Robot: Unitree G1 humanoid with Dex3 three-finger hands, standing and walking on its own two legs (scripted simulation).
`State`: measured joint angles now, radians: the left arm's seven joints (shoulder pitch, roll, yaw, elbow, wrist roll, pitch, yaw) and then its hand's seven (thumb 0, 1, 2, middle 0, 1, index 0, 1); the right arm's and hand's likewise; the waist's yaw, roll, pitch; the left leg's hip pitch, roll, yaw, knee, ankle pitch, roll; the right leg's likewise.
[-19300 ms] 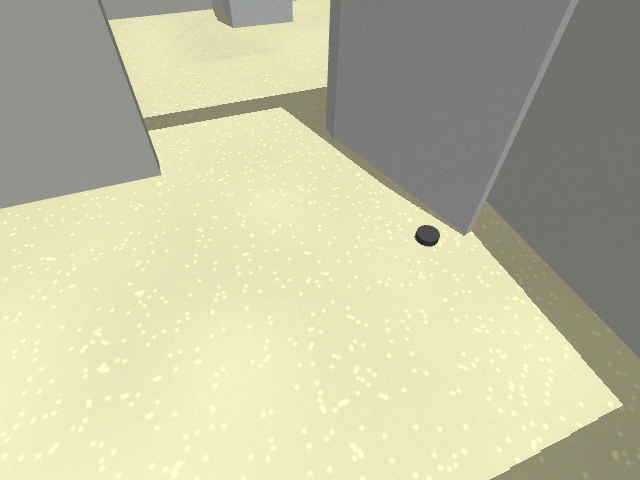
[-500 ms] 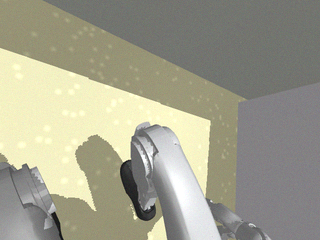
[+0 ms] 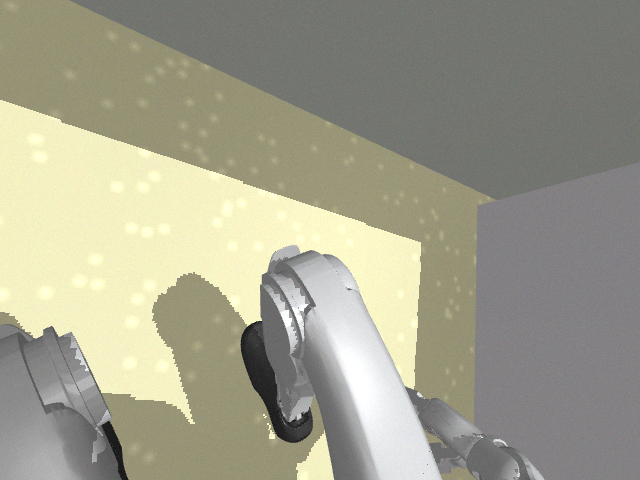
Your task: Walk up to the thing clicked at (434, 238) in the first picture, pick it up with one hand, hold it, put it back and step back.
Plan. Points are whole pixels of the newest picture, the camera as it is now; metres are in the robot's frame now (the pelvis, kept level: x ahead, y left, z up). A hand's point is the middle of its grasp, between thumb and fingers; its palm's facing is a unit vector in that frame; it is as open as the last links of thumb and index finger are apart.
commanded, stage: close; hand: left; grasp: from above
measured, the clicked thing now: out of the picture +0.43 +0.35 -0.29
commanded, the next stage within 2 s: settle in 0.38 s
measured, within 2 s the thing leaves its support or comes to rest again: leaves its support in 0.78 s
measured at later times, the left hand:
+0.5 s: hand out of the picture +0.41 +0.34 -0.25, palm faces -0.41 -0.15 -0.90, open 11.8 cm
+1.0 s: hand out of the picture +0.42 +0.36 -0.19, palm faces -0.36 -0.13 -0.92, open 11.6 cm
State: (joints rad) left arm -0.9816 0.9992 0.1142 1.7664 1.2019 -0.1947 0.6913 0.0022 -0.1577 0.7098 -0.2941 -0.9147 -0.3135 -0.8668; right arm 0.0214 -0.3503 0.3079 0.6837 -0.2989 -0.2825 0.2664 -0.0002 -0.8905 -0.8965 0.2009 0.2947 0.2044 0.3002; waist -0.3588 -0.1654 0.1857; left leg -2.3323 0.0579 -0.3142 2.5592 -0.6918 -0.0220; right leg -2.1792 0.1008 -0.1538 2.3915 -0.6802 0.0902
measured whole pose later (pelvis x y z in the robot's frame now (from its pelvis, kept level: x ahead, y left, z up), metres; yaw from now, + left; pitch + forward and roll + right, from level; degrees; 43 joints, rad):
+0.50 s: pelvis +0.00 +0.00 +0.00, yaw +0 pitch +23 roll -15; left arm -0.96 1.00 0.07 1.74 1.22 -0.24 0.69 0.00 -0.12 0.51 -0.45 -0.74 -0.47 -0.69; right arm 0.03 -0.33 0.35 0.68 -0.32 -0.26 0.25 0.00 -0.89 -0.90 0.20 0.29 0.21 0.30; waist -0.35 -0.17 0.20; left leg -2.32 0.05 -0.33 2.57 -0.69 -0.03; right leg -2.16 0.10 -0.16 2.39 -0.68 0.09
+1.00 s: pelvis +0.00 +0.00 +0.00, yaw +1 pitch +28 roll -14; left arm -0.87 0.87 0.10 1.48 1.17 -0.14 0.51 0.00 -0.15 0.41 -0.57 -0.65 -0.58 -0.60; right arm 0.13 -0.32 0.20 0.73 -0.24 -0.22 0.29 0.00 -0.91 -0.90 0.20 0.29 0.21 0.30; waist -0.28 -0.06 0.05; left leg -2.36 0.04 -0.28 2.53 -0.69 -0.02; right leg -2.21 0.08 -0.13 2.39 -0.70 0.07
